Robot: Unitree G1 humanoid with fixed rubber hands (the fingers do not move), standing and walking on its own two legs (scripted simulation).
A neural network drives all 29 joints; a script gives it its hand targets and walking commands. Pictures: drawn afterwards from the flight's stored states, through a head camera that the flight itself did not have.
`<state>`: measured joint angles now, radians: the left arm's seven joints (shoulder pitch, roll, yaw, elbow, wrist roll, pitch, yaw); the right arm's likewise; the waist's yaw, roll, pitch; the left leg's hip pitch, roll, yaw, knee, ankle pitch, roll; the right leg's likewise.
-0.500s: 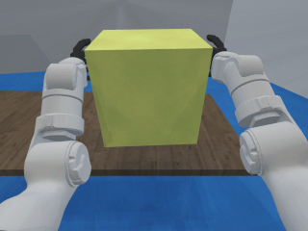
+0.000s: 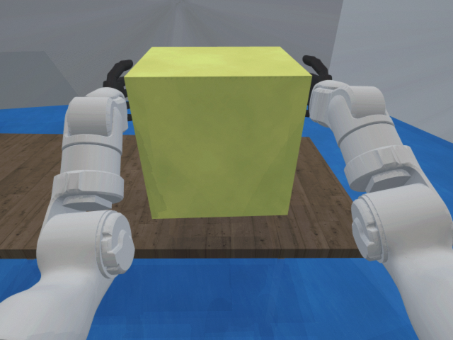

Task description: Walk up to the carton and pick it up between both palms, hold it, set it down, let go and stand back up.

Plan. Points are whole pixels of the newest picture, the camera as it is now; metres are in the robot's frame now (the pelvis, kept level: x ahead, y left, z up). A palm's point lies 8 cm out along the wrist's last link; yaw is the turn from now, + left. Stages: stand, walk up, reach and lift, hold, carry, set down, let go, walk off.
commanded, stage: hold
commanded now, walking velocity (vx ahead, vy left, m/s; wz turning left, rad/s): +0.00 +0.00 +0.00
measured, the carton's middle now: (218, 129) +0.38 -0.01 +0.28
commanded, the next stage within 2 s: none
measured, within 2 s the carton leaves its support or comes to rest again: neither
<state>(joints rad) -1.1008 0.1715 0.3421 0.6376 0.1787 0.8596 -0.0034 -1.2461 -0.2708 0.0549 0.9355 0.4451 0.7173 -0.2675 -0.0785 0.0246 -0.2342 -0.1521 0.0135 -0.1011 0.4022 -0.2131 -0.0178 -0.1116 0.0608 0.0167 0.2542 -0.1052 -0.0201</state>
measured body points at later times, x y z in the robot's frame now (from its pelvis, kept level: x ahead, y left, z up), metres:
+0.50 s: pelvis +0.00 +0.00 +0.00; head -0.11 +0.02 +0.44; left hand +0.38 +0.16 +0.34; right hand +0.37 -0.16 +0.35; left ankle +0.01 +0.13 -0.75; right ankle +0.02 -0.11 -0.75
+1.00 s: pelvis +0.00 +0.00 +0.00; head -0.11 +0.01 +0.44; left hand +0.38 +0.16 +0.34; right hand +0.37 -0.17 +0.35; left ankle +0.01 +0.13 -0.75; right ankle +0.02 -0.11 -0.75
